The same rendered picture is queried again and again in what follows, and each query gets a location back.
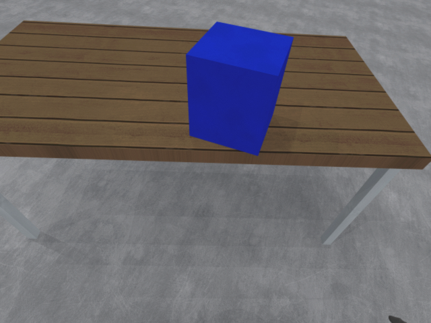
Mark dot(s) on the table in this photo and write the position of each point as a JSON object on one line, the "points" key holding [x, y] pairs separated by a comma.
{"points": [[100, 91]]}

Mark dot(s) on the carton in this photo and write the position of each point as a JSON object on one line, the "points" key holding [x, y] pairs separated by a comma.
{"points": [[233, 79]]}

